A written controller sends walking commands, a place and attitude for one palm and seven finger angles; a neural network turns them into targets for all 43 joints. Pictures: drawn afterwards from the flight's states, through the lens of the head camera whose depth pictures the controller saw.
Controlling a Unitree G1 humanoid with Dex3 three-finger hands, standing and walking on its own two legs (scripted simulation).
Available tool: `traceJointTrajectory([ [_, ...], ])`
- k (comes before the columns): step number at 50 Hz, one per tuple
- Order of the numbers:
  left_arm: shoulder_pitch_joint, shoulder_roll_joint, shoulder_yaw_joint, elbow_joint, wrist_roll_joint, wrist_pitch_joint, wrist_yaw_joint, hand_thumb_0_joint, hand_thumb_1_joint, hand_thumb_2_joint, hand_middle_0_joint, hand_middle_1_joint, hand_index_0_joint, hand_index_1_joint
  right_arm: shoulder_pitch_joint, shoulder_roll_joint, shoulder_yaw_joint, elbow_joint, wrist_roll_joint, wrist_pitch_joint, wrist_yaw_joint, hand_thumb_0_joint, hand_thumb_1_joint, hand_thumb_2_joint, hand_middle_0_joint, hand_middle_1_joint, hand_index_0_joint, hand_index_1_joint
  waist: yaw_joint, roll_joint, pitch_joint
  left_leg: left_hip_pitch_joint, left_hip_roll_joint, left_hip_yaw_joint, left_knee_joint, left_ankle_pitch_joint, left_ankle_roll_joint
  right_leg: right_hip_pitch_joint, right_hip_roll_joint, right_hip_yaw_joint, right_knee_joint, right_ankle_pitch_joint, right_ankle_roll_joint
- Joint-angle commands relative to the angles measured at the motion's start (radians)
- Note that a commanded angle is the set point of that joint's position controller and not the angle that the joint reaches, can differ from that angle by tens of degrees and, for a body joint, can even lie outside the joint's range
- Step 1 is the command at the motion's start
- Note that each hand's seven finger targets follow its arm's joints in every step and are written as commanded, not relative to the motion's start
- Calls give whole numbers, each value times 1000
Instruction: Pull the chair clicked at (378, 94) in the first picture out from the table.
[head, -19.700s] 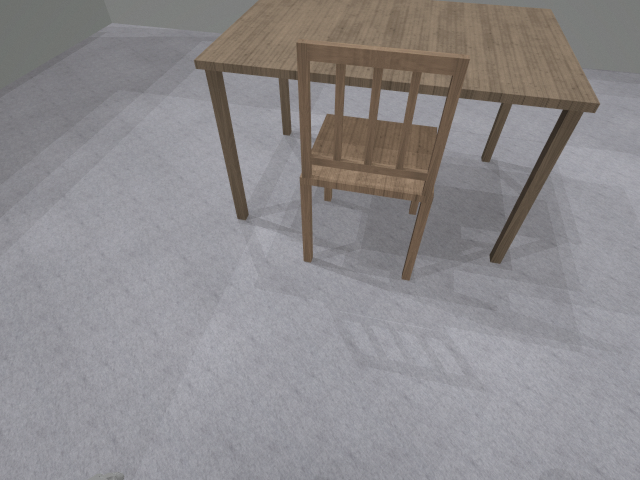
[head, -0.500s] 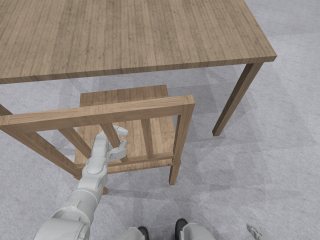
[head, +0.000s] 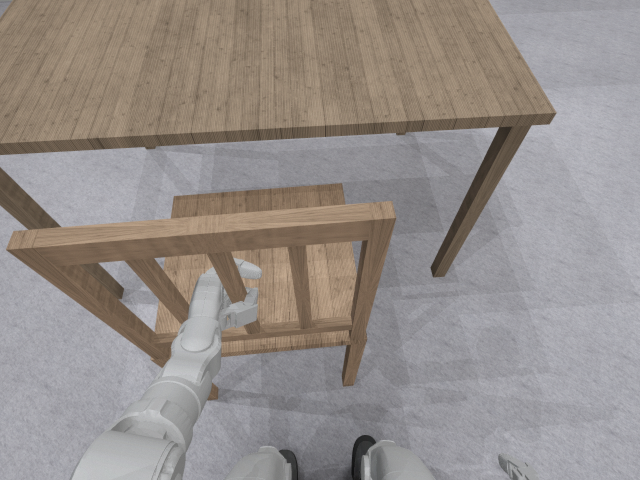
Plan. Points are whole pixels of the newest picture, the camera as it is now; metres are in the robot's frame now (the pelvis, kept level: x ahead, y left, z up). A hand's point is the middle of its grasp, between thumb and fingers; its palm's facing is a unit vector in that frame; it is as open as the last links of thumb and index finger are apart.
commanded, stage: step backward, pulling the chair out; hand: left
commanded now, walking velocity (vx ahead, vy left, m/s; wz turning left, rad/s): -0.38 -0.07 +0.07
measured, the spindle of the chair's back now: (238, 296) +0.37 +0.12 -0.08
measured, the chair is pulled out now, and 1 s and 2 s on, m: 0.17 0.23 0.30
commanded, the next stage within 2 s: none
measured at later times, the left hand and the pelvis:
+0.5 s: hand (247, 316) +0.33 +0.10 -0.06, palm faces -0.03 -0.99 -0.15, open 5.4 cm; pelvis -0.03 +0.00 +0.01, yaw +5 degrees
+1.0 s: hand (232, 349) +0.29 +0.12 -0.07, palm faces -0.08 -0.98 -0.18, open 5.5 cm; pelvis -0.08 +0.02 +0.00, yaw +2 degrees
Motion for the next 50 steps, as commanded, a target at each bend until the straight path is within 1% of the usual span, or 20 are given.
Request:
traceJointTrajectory([
  [1,-297,179,-17,-191,31,-52,23,0,900,900,-500,-1450,-500,-1450,14,-155,-42,-107,1,-38,-16,0,-900,-900,200,300,200,300,40,76,-376,74,200,-224,-253,-36,73,203,-65,129,14,-242,22],
  [3,-350,162,-26,-249,29,-52,16,0,900,900,-500,-1450,-500,-1450,-11,-142,-39,-122,-7,-35,-16,0,-900,-900,200,300,200,300,47,126,-371,34,264,-308,-292,-61,112,212,-31,138,140,-262,14],
  [5,-344,181,0,-240,32,-47,12,0,900,900,-500,-1450,-500,-1450,18,-138,-51,-103,-21,-28,-23,0,-900,-900,200,300,200,300,39,102,-428,158,271,-298,-197,280,118,209,-26,139,136,-109,22],
  [7,-340,167,-5,-225,46,-40,1,0,900,900,-500,-1450,-500,-1450,28,-127,-54,-100,-26,-23,-17,0,-900,-900,200,300,200,300,35,91,-439,174,260,-251,-142,432,105,250,-33,148,105,-8,24],
  [11,-339,176,-9,-231,39,-34,-5,0,900,900,-500,-1450,-500,-1450,16,-128,-58,-106,-17,-19,-16,0,-900,-900,200,300,200,300,47,93,-374,-21,211,-190,-141,81,71,318,-77,206,58,-129,-9],
  [14,-309,230,18,-218,37,-42,9,0,900,900,-500,-1450,-500,-1450,48,-109,-65,-97,-2,-27,-11,0,-900,-900,200,300,200,300,35,-162,-416,64,26,-57,165,-167,-18,232,-313,463,-258,-225,-83],
  [15,-284,247,35,-197,33,-30,15,0,900,900,-500,-1450,-500,-1450,34,-123,-74,-89,-3,-25,-10,0,-900,-900,200,300,200,300,58,-167,-419,47,4,-73,316,-244,-30,244,-366,496,-293,-159,-125],
  [17,-305,221,33,-205,41,-11,9,0,900,900,-500,-1450,-500,-1450,14,-115,-55,-90,-12,-26,-1,0,-900,-900,200,300,200,300,56,-140,-441,-9,29,-131,402,-283,-29,355,-391,410,-203,147,-159],
  [20,-299,219,37,-228,36,21,7,0,900,900,-500,-1450,-500,-1450,4,-125,-45,-86,-13,-15,-5,0,-900,-900,200,300,200,300,46,-113,-434,48,37,-106,284,-270,-36,390,-350,282,-136,392,-115],
  [25,-298,148,-19,-278,31,68,-3,0,900,900,-500,-1450,-500,-1450,31,-128,-46,-91,-11,6,-31,0,-900,-900,200,300,200,300,33,-165,-473,156,69,-23,-127,-65,-38,484,-262,187,-76,495,-34],
  [28,-349,85,-64,-351,41,52,-22,0,900,900,-500,-1450,-500,-1450,37,-150,-75,-132,-10,32,-35,0,-900,-900,200,300,200,300,22,-76,-513,298,182,-27,-208,394,-1,403,-111,101,4,363,52],
  [30,-406,65,-93,-443,51,25,-29,0,900,900,-500,-1450,-500,-1450,0,-123,-73,-160,-36,45,-32,0,-900,-900,200,300,200,300,3,140,-504,309,218,-29,-188,555,2,376,-104,80,99,398,43],
  [31,-368,77,-68,-425,58,25,-25,0,900,900,-500,-1450,-500,-1450,-1,-124,-78,-173,-42,56,-26,0,-900,-900,200,300,200,300,10,179,-486,282,235,-44,-182,585,1,353,-81,67,141,311,38],
  [34,-344,68,-54,-402,64,5,-23,0,900,900,-500,-1450,-500,-1450,-6,-113,-80,-187,-39,60,-11,0,-900,-900,200,300,200,300,28,124,-398,169,269,-57,-157,488,15,347,-65,71,157,115,19],
  [35,-362,92,-40,-407,68,-6,-19,0,900,900,-500,-1450,-500,-1450,6,-113,-85,-179,-39,56,-12,0,-900,-900,200,300,200,300,24,94,-394,166,268,-49,-136,466,13,356,-68,79,135,195,16],
  [39,-361,132,-15,-311,70,-28,-9,0,900,900,-500,-1450,-500,-1450,51,-106,-89,-125,-32,52,-17,0,-900,-900,200,300,200,300,12,-58,-430,129,178,-7,-45,165,-27,348,-158,161,56,345,-9],
  [44,-341,187,21,-209,75,-43,-5,0,900,900,-500,-1450,-500,-1450,58,-86,-71,-73,-22,18,-21,0,-900,-900,200,300,200,300,30,-203,-434,154,59,18,75,-231,-29,261,-240,226,-192,0,-18],
  [47,-321,175,20,-200,69,-37,-2,0,900,900,-500,-1450,-500,-1450,54,-100,-61,-72,-22,3,-21,0,-900,-900,200,300,200,300,31,-180,-433,189,74,5,-47,-171,-17,249,-206,174,-178,-73,5],
  [49,-308,158,10,-226,65,-46,-4,0,900,900,-500,-1450,-500,-1450,31,-115,-63,-99,-25,2,-22,0,-900,-900,200,300,200,300,36,-39,-409,150,133,-41,-183,-98,11,235,-133,134,-102,-157,42],
  [50,-289,152,1,-249,61,-45,-4,0,900,900,-500,-1450,-500,-1450,12,-130,-66,-110,-30,4,-24,0,-900,-900,200,300,200,300,41,93,-366,90,202,-87,-261,-27,40,257,-79,98,15,-160,55],
])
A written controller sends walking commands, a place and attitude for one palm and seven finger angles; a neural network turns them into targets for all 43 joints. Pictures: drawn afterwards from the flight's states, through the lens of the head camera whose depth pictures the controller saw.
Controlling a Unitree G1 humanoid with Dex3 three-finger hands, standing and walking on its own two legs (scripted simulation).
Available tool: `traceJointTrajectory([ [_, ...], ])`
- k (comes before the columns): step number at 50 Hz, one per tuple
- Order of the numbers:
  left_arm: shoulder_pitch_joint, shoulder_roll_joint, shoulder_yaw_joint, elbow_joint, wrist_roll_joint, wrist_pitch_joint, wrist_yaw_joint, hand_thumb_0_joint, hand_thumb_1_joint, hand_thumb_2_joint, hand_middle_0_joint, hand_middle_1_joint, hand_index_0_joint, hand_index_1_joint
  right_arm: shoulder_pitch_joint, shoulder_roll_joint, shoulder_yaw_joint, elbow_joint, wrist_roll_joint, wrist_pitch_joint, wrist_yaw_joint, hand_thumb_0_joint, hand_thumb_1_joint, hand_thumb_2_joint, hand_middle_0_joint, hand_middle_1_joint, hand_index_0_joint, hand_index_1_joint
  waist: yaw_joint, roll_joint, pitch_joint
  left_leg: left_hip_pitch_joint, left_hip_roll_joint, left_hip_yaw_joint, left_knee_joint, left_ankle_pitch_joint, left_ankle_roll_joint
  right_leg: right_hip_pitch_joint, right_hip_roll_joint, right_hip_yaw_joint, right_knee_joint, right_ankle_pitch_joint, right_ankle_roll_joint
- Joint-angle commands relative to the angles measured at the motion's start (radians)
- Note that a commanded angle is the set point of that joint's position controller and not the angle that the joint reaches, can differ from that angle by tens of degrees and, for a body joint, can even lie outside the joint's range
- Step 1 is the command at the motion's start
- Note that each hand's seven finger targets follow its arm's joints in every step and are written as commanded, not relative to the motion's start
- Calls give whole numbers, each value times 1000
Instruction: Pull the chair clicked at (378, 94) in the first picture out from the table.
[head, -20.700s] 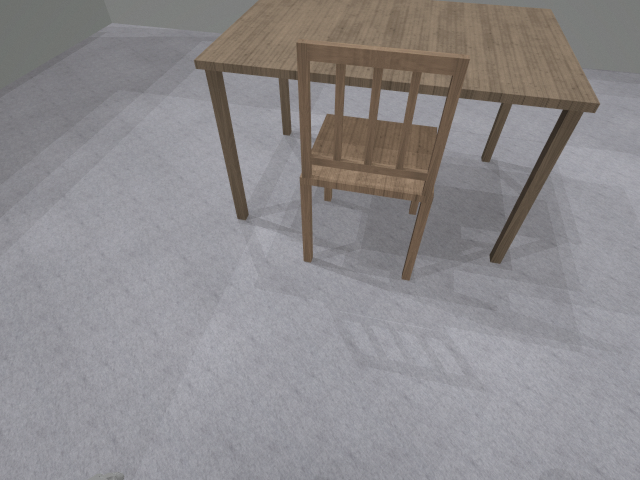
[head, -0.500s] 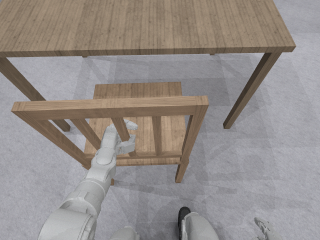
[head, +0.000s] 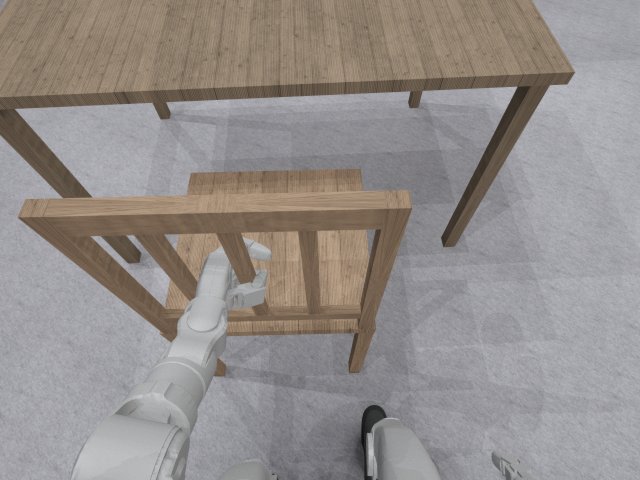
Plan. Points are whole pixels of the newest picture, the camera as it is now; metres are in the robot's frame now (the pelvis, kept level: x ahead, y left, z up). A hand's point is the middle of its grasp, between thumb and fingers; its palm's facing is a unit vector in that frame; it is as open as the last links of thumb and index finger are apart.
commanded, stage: step backward, pulling the chair out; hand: left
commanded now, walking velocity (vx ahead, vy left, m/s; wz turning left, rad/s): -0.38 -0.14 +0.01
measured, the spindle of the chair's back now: (247, 277) +0.39 +0.10 -0.08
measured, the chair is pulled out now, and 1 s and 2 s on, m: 0.23 0.30 0.46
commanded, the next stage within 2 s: none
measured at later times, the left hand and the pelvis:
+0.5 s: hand (251, 315) +0.33 +0.09 -0.06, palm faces -0.10 -0.98 -0.18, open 5.5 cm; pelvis -0.03 +0.00 +0.00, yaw +0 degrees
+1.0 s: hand (246, 335) +0.30 +0.10 -0.06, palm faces -0.06 -0.98 -0.20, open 5.5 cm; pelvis -0.06 -0.02 +0.00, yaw +0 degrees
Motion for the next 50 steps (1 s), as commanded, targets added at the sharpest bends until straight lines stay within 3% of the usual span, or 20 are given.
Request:
traceJointTrajectory([
  [1,-239,132,1,-243,21,-75,14,0,900,900,-500,-1450,-500,-1450,33,-160,-49,-140,-8,-27,-12,0,-900,-900,200,300,200,300,57,207,-388,-108,203,-156,-311,142,108,365,21,5,162,-196,1],
  [4,-309,127,6,-266,22,-81,14,0,900,900,-500,-1450,-500,-1450,77,-146,-72,-136,-5,-22,-5,0,-900,-900,200,300,200,300,41,39,-433,7,199,-118,-129,488,81,414,-4,44,91,135,-24],
  [6,-341,125,-24,-260,30,-81,10,0,900,900,-500,-1450,-500,-1450,102,-147,-72,-114,-8,-26,-2,0,-900,-900,200,300,200,300,24,69,-430,25,160,-79,-125,420,40,404,-48,80,56,239,-46],
  [8,-303,175,17,-225,27,-85,19,0,900,900,-500,-1450,-500,-1450,121,-147,-83,-96,-1,-18,-7,0,-900,-900,200,300,200,300,22,0,-517,63,117,-45,-65,337,17,417,-94,119,12,303,-58],
  [12,-254,206,28,-183,13,-74,15,0,900,900,-500,-1450,-500,-1450,97,-142,-68,-93,13,-17,-8,0,-900,-900,200,300,200,300,43,-122,-499,37,17,-16,39,-112,11,373,-187,191,-182,17,-77],
  [14,-231,201,36,-175,17,-66,17,0,900,900,-500,-1450,-500,-1450,78,-143,-58,-102,11,-20,-6,0,-900,-900,200,300,200,300,51,-146,-481,30,9,-42,58,-130,18,351,-192,176,-219,-112,-81],
  [17,-197,177,22,-221,5,-54,17,0,900,900,-500,-1450,-500,-1450,65,-156,-49,-125,7,-14,-9,0,-900,-900,200,300,200,300,42,-43,-486,71,62,-78,-182,18,44,338,-92,84,-138,-148,-25],
  [20,-208,150,-3,-294,1,-61,11,0,900,900,-500,-1450,-500,-1450,19,-168,-56,-174,-1,-6,-10,0,-900,-900,200,300,200,300,62,201,-388,-116,217,-172,-327,95,120,393,27,24,122,-258,-3],
  [23,-296,136,-6,-303,9,-64,9,0,900,900,-500,-1450,-500,-1450,61,-148,-65,-155,-3,-6,-6,0,-900,-900,200,300,200,300,47,120,-432,22,219,-136,-155,475,114,398,23,39,100,26,-13],
  [25,-336,158,-3,-248,21,-65,7,0,900,900,-500,-1450,-500,-1450,65,-151,-69,-126,-9,-22,-8,0,-900,-900,200,300,200,300,43,86,-389,22,184,-106,-135,428,62,375,-19,63,49,124,-32],
  [27,-331,189,12,-231,21,-81,14,0,900,900,-500,-1450,-500,-1450,104,-147,-75,-96,-1,-23,-12,0,-900,-900,200,300,200,300,25,14,-495,93,134,-51,-70,382,28,385,-65,119,-1,249,-41],
  [31,-272,231,38,-148,16,-77,16,0,900,900,-500,-1450,-500,-1450,82,-138,-64,-69,9,-31,-14,0,-900,-900,200,300,200,300,42,-119,-486,79,22,-27,57,-63,14,306,-180,211,-186,11,-83],
  [34,-261,215,46,-127,22,-73,19,0,900,900,-500,-1450,-500,-1450,65,-135,-47,-73,4,-39,-13,0,-900,-900,200,300,200,300,44,-154,-480,78,24,-55,14,-56,25,294,-160,149,-186,-105,-66],
  [37,-260,170,11,-190,6,-78,15,0,900,900,-500,-1450,-500,-1450,22,-162,-48,-117,-2,-36,-19,0,-900,-900,200,300,200,300,51,92,-438,13,168,-162,-241,183,89,310,-2,47,11,-193,2],
  [39,-290,148,0,-236,9,-85,11,0,900,900,-500,-1450,-500,-1450,1,-149,-49,-150,-6,-32,-10,0,-900,-900,200,300,200,300,61,191,-403,-122,243,-209,-287,164,131,372,32,40,159,-251,-11],
  [41,-295,155,8,-246,9,-80,11,0,900,900,-500,-1450,-500,-1450,37,-147,-56,-131,-11,-26,-10,0,-900,-900,200,300,200,300,53,181,-431,-28,258,-210,-209,423,147,382,40,38,152,-129,-12],
  [43,-311,151,6,-233,20,-84,6,0,900,900,-500,-1450,-500,-1450,54,-142,-64,-119,-12,-31,-2,0,-900,-900,200,300,200,300,43,124,-452,48,230,-169,-126,534,109,387,13,61,73,34,-25],
  [46,-315,192,18,-220,17,-87,10,0,900,900,-500,-1450,-500,-1450,76,-150,-72,-96,-4,-35,-5,0,-900,-900,200,300,200,300,38,70,-459,6,171,-113,-92,338,59,408,-35,121,20,83,-45],
  [48,-290,229,35,-203,17,-90,16,0,900,900,-500,-1450,-500,-1450,85,-133,-70,-84,5,-39,-8,0,-900,-900,200,300,200,300,32,-69,-507,62,58,-32,28,110,15,354,-149,229,-121,65,-76],
  [50,-248,257,50,-148,7,-72,18,0,900,900,-500,-1450,-500,-1450,61,-142,-66,-71,9,-44,-10,0,-900,-900,200,300,200,300,58,-115,-482,30,8,-57,171,-133,9,325,-228,292,-216,-4,-125],
])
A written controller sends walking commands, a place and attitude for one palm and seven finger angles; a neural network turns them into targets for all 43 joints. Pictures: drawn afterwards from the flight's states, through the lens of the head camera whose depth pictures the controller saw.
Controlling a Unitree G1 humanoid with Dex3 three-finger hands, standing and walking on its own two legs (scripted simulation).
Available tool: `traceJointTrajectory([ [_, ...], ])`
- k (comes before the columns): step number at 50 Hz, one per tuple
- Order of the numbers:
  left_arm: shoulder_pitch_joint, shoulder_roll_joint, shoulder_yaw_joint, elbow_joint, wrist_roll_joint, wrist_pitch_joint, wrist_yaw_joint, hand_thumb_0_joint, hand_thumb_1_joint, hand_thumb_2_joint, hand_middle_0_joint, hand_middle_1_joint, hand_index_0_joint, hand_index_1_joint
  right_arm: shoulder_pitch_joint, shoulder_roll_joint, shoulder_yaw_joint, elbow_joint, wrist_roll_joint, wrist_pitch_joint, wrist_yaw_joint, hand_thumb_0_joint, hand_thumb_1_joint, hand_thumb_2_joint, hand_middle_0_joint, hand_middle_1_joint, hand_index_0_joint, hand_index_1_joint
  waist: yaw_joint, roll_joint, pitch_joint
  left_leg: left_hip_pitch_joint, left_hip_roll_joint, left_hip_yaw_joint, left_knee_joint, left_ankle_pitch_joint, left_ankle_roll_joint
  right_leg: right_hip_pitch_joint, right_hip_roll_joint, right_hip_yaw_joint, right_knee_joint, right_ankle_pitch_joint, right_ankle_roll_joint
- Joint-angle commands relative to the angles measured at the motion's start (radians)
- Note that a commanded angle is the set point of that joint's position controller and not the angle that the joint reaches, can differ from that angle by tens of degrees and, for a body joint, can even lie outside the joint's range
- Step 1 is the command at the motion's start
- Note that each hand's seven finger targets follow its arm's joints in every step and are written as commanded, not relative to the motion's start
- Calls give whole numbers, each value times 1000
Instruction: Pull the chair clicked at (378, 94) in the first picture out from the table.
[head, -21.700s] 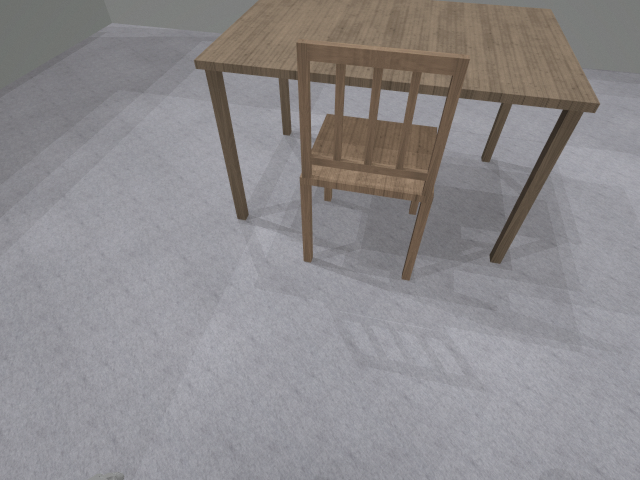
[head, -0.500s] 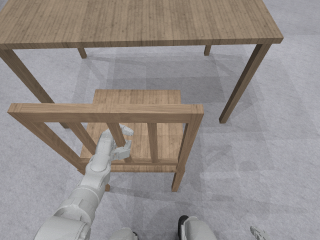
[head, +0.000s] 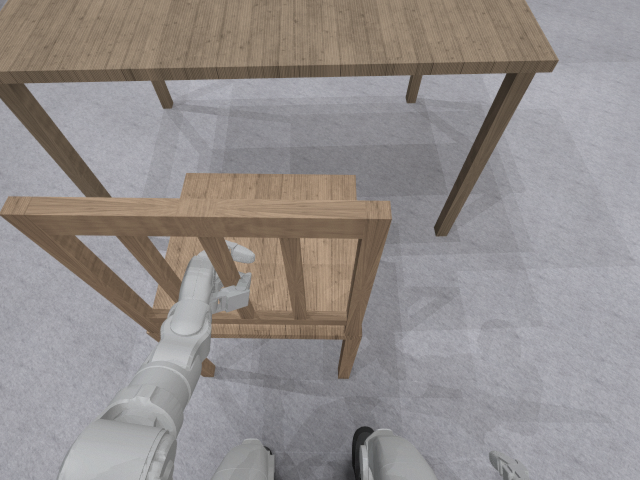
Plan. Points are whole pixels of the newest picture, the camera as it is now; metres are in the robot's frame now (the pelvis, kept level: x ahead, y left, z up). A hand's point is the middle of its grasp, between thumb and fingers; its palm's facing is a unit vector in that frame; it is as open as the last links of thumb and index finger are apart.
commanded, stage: step backward, pulling the chair out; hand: left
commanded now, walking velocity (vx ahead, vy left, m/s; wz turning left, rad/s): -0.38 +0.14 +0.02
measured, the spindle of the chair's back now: (231, 281) +0.38 +0.14 -0.08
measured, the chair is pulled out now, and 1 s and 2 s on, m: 0.30 0.46 0.64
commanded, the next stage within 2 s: stop walking, hand still on the chair in 1.22 s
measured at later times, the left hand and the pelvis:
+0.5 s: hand (235, 324) +0.31 +0.12 -0.06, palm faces -0.04 -0.98 -0.18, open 5.5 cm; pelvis -0.06 +0.00 +0.00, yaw +0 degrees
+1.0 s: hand (229, 404) +0.21 +0.12 -0.06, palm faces -0.03 -0.98 -0.18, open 5.5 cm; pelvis -0.15 +0.00 +0.00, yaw -1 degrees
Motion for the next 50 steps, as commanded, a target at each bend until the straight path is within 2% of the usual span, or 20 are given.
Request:
traceJointTrajectory([
  [1,-268,202,42,-146,27,-50,28,0,900,900,-500,-1450,-500,-1450,49,-152,-45,-64,5,-34,-15,0,-900,-900,200,300,200,300,38,-132,-505,83,-39,-30,192,-213,28,272,-318,264,-250,138,-106],
  [6,-255,154,25,-168,10,-13,20,0,900,900,-500,-1450,-500,-1450,67,-179,-27,-65,5,-31,-25,0,-900,-900,200,300,200,300,20,-119,-492,158,19,-41,-181,44,49,318,-208,111,-123,235,-32],
  [8,-279,93,-24,-228,1,-26,6,0,900,900,-500,-1450,-500,-1450,31,-193,-42,-115,3,-19,-20,0,-900,-900,200,300,200,300,30,97,-478,119,173,-145,-271,312,124,314,-79,46,27,61,24],
  [10,-337,94,-25,-295,9,-32,3,0,900,900,-500,-1450,-500,-1450,1,-172,-36,-130,-20,-4,-15,0,-900,-900,200,300,200,300,34,278,-430,64,241,-200,-286,425,169,287,-57,30,168,-114,12],
  [13,-336,74,-23,-258,24,-45,6,0,900,900,-500,-1450,-500,-1450,70,-168,-52,-97,-22,-14,7,0,-900,-900,200,300,200,300,21,130,-473,318,237,-176,-88,840,155,241,-59,51,0,69,-13],
  [17,-351,159,18,-221,34,-66,10,0,900,900,-500,-1450,-500,-1450,94,-179,-62,-69,-14,-16,2,0,-900,-900,200,300,200,300,-5,77,-547,295,153,-69,-53,714,63,382,-116,88,-74,522,-25],
  [20,-267,203,40,-174,21,-58,12,0,900,900,-500,-1450,-500,-1450,60,-166,-54,-72,2,-15,-13,0,-900,-900,200,300,200,300,13,-20,-544,154,39,-9,35,140,20,406,-249,198,-119,594,-81],
  [22,-252,224,58,-168,20,-40,14,0,900,900,-500,-1450,-500,-1450,24,-163,-45,-89,6,-15,-17,0,-900,-900,200,300,200,300,33,-123,-541,85,-24,-28,145,-176,21,360,-317,238,-193,411,-98],
  [25,-213,203,57,-172,14,-13,15,0,900,900,-500,-1450,-500,-1450,18,-173,-27,-81,0,-16,-19,0,-900,-900,200,300,200,300,37,-126,-494,89,-14,-71,60,-160,33,341,-290,171,-181,312,-100],
  [27,-203,163,37,-208,8,-8,11,0,900,900,-500,-1450,-500,-1450,30,-178,-23,-99,-2,-14,-25,0,-900,-900,200,300,200,300,24,-126,-492,150,34,-70,-182,58,57,326,-189,97,-118,219,-29],
  [30,-291,114,-10,-328,4,-27,-2,0,900,900,-500,-1450,-500,-1450,-24,-180,-32,-142,-21,4,-16,0,-900,-900,200,300,200,300,34,280,-441,83,245,-240,-308,411,182,287,-43,28,154,-97,18],
  [32,-299,98,-4,-307,11,-26,2,0,900,900,-500,-1450,-500,-1450,13,-158,-37,-121,-31,2,1,0,-900,-900,200,300,200,300,36,246,-433,206,280,-257,-213,688,210,200,-38,45,147,-249,-3],
  [34,-326,92,-14,-276,23,-42,3,0,900,900,-500,-1450,-500,-1450,73,-173,-51,-91,-25,-10,16,0,-900,-900,200,300,200,300,15,148,-491,417,256,-219,-73,967,177,195,-43,55,-31,-38,-13],
  [35,-339,116,-4,-255,28,-45,0,0,900,900,-500,-1450,-500,-1450,78,-175,-52,-79,-22,-16,18,0,-900,-900,200,300,200,300,11,108,-493,422,242,-200,-54,957,158,231,-42,51,-77,51,-10],
  [37,-351,115,-14,-230,44,-60,-4,0,900,900,-500,-1450,-500,-1450,57,-178,-49,-71,-26,-24,21,0,-900,-900,200,300,200,300,15,194,-446,343,203,-150,-77,812,122,247,-55,44,-105,107,-13],
  [39,-333,195,42,-224,40,-72,8,0,900,900,-500,-1450,-500,-1450,77,-184,-61,-61,-18,-18,10,0,-900,-900,200,300,200,300,2,133,-556,344,163,-87,-48,765,87,349,-83,72,-112,403,-13],
  [42,-297,242,62,-198,23,-69,9,0,900,900,-500,-1450,-500,-1450,28,-163,-53,-80,2,-19,-7,0,-900,-900,200,300,200,300,12,-14,-537,149,45,-19,35,180,35,383,-228,197,-140,446,-60],
  [44,-247,269,90,-158,20,-52,16,0,900,900,-500,-1450,-500,-1450,-17,-161,-45,-89,6,-23,-14,0,-900,-900,200,300,200,300,43,-121,-502,71,-32,-40,202,-171,28,301,-325,262,-232,242,-103],
  [46,-219,248,94,-155,16,-28,18,0,900,900,-500,-1450,-500,-1450,-5,-166,-29,-77,-1,-27,-14,0,-900,-900,200,300,200,300,48,-135,-496,61,-32,-85,183,-192,30,312,-319,220,-203,226,-124],
  [50,-214,198,53,-163,-7,1,13,0,900,900,-500,-1450,-500,-1450,29,-193,-22,-71,4,-30,-28,0,-900,-900,200,300,200,300,31,-137,-432,146,30,-84,-182,63,57,306,-205,121,-128,184,-46],
])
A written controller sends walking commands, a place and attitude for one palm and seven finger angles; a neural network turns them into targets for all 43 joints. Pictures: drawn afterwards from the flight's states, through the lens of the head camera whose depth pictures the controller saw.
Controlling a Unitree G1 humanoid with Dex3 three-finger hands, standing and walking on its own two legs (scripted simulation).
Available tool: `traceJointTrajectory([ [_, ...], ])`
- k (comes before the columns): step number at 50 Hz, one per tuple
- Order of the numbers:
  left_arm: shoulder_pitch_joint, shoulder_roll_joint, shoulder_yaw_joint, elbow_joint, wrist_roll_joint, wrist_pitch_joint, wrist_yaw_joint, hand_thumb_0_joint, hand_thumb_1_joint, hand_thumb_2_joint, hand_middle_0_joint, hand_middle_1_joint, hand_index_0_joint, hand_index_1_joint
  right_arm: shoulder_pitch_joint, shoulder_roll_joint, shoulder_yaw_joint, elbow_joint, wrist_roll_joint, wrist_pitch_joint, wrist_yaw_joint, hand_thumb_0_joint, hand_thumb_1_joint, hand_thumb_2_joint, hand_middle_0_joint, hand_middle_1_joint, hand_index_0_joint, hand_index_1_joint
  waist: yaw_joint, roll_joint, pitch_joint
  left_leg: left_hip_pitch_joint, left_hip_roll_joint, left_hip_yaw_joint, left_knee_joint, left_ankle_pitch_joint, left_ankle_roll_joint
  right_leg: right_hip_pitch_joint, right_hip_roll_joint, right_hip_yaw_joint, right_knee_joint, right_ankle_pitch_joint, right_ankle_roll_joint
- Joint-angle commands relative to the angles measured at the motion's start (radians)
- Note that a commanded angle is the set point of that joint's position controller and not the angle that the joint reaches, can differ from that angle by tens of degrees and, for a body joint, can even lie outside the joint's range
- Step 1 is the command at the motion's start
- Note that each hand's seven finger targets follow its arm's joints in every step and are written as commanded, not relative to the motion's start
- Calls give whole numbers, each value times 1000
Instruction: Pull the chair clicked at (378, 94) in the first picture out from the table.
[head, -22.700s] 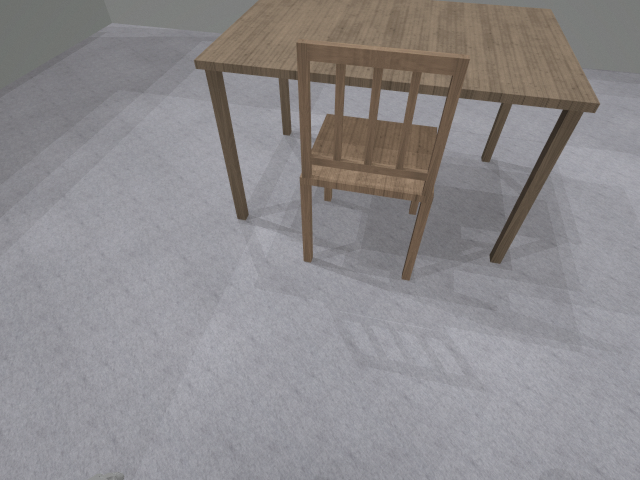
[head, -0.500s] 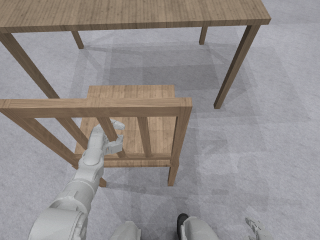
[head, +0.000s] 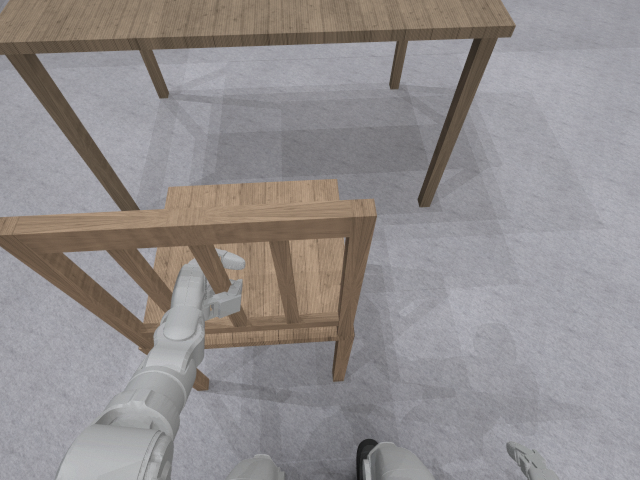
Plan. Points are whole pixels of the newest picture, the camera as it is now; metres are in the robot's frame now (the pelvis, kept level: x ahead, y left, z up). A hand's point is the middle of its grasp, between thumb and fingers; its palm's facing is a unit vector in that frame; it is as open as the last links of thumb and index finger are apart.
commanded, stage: step backward, pulling the chair out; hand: left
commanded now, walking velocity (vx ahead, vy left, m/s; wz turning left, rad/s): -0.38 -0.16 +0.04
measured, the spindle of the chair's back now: (223, 288) +0.38 +0.14 -0.08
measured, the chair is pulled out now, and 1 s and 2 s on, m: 0.46 0.64 0.64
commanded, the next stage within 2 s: stop walking, hand still on the chair in 0.22 s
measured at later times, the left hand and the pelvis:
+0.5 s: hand (228, 382) +0.24 +0.12 -0.06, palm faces +0.00 -0.98 -0.18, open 5.5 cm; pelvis -0.09 -0.01 +0.00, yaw -2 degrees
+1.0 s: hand (216, 437) +0.18 +0.13 -0.06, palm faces -0.01 -0.99 -0.17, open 5.5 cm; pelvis -0.06 -0.01 +0.01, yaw -1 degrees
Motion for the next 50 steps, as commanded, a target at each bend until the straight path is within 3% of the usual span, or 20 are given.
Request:
traceJointTrajectory([
  [1,-241,168,-12,-202,-3,-32,9,0,900,900,-500,-1450,-500,-1450,62,-144,-37,-100,0,-29,-21,0,-900,-900,200,300,200,300,55,-42,-412,131,159,-114,-315,395,72,247,-113,67,-24,120,-10],
  [3,-333,110,-58,-275,-2,-50,-5,0,900,900,-500,-1450,-500,-1450,19,-115,-32,-136,-14,-17,-4,0,-900,-900,200,300,200,300,63,225,-408,59,293,-223,-337,519,153,235,-48,39,177,-125,2],
  [4,-345,113,-53,-275,0,-47,-4,0,900,900,-500,-1450,-500,-1450,26,-105,-31,-131,-22,-14,1,0,-900,-900,200,300,200,300,65,272,-403,78,315,-231,-322,594,171,207,-46,43,210,-233,-7],
  [6,-322,108,-49,-250,-4,-42,-2,0,900,900,-500,-1450,-500,-1450,87,-109,-45,-108,-17,-15,12,0,-900,-900,200,300,200,300,60,205,-419,239,310,-215,-210,808,181,165,-32,52,110,-210,-12],
  [8,-334,104,-61,-221,4,-44,-9,0,900,900,-500,-1450,-500,-1450,110,-125,-52,-97,-9,-23,20,0,-900,-900,200,300,200,300,54,144,-442,313,279,-178,-136,865,141,202,-36,56,-41,-41,-17],
  [11,-332,150,-47,-188,20,-47,-17,0,900,900,-500,-1450,-500,-1450,87,-124,-43,-87,-4,-34,16,0,-900,-900,200,300,200,300,51,156,-407,231,215,-101,-151,692,80,250,-72,59,-81,173,-21],
  [13,-313,221,7,-168,10,-45,-5,0,900,900,-500,-1450,-500,-1450,85,-125,-52,-91,10,-31,4,0,-900,-900,200,300,200,300,49,52,-502,202,169,-37,-127,578,43,319,-100,98,-58,270,-24],
  [15,-290,256,12,-152,-3,-40,-4,0,900,900,-500,-1450,-500,-1450,69,-118,-44,-95,23,-31,-4,0,-900,-900,200,300,200,300,54,8,-480,127,110,3,-100,325,22,295,-178,178,-90,175,-54],
  [17,-245,295,45,-314,-2,-41,8,0,900,900,-500,-1450,-500,-1450,43,-93,-34,-154,19,-21,-1,0,-900,-900,200,300,200,300,72,-85,-468,132,38,22,-42,43,12,211,-256,252,-203,-172,-74],
  [19,-192,260,41,-303,0,-12,20,0,900,900,-500,-1450,-500,-1450,18,-80,-15,-162,13,-13,-8,0,-900,-900,200,300,200,300,69,-156,-412,176,12,28,-16,8,20,115,-259,229,-258,-411,-78],
  [25,-132,177,-6,-428,3,2,19,0,900,900,-500,-1450,-500,-1450,10,-81,-6,-161,-1,-24,-19,0,-900,-900,200,300,200,300,49,-14,-309,183,43,-55,-212,-89,73,68,-126,92,-157,-481,-23],
  [30,-34,109,-57,-525,-14,13,1,0,900,900,-500,-1450,-500,-1450,-27,-64,-4,-193,4,-35,-12,0,-900,-900,200,300,200,300,74,214,-268,-79,168,-238,-535,-329,159,335,12,8,177,-244,10],
  [32,32,91,-70,-498,-9,17,-9,0,900,900,-500,-1450,-500,-1450,-9,-61,-4,-183,2,-38,0,0,-900,-900,200,300,200,300,86,211,-265,-67,166,-197,-496,-299,166,364,11,6,110,-234,1],
  [35,63,101,-87,-508,1,5,-20,0,900,900,-500,-1450,-500,-1450,44,-68,-5,-157,-1,-59,5,0,-900,-900,200,300,200,300,71,105,-245,70,76,-98,-354,-146,108,292,-13,49,-165,-204,-13],
  [37,77,102,-84,-487,10,11,-12,0,900,900,-500,-1450,-500,-1450,38,-61,-5,-152,-1,-73,4,0,-900,-900,200,300,200,300,64,-83,-269,186,37,-31,-243,-22,65,172,-74,145,-239,-299,-32],
  [39,104,108,-73,-479,17,18,-2,0,900,900,-500,-1450,-500,-1450,34,-60,-6,-137,-9,-79,-1,0,-900,-900,200,300,200,300,57,-111,-247,253,26,-1,-176,49,51,58,-118,175,-277,-357,-46],
  [44,231,113,-55,-520,15,23,4,0,900,900,-500,-1450,-500,-1450,-5,-56,-2,-154,-8,-87,-3,0,-900,-900,200,300,200,300,67,-95,-252,243,63,-31,-264,179,62,144,-86,126,-223,-187,-22],
  [46,271,109,-60,-529,17,29,4,0,900,900,-500,-1450,-500,-1450,-16,-54,1,-156,-7,-86,-6,0,-900,-900,200,300,200,300,67,-28,-226,239,65,-29,-285,187,67,142,-78,110,-214,-164,-18],
  [49,318,93,-72,-542,19,29,2,0,900,900,-500,-1450,-500,-1450,-26,-51,1,-171,-8,-80,-4,0,-900,-900,200,300,200,300,72,-62,-234,234,68,-34,-288,244,67,179,-77,104,-209,-94,-18],
  [50,328,96,-79,-561,15,30,3,0,900,900,-500,-1450,-500,-1450,-24,-54,1,-170,-3,-80,-5,0,-900,-900,200,300,200,300,67,-10,-234,248,70,-32,-300,266,68,177,-78,91,-203,-73,-18],
])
